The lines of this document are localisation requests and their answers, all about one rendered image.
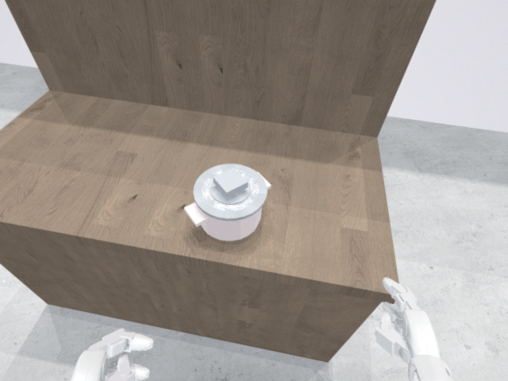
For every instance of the robot right forearm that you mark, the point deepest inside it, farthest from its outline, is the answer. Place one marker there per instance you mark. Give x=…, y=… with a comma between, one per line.
x=428, y=368

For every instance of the right robot hand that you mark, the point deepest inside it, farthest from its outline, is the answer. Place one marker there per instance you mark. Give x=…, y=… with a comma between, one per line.
x=413, y=333

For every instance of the pot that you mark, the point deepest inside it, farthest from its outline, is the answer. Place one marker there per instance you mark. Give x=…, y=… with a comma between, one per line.
x=224, y=230

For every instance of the knob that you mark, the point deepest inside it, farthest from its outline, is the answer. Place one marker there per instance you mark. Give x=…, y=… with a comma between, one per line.
x=230, y=182

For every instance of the lid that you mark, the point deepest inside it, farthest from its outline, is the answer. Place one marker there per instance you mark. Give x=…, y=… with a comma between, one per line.
x=211, y=201

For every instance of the table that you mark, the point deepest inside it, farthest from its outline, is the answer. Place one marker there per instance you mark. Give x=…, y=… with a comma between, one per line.
x=146, y=95

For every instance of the left robot hand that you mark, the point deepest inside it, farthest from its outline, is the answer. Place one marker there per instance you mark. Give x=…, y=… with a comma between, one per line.
x=91, y=365

